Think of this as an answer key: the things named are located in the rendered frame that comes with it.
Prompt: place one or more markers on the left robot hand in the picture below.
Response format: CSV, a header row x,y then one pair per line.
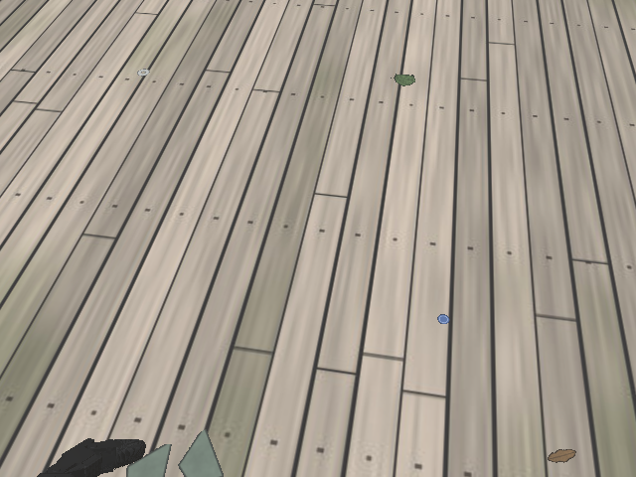
x,y
90,459

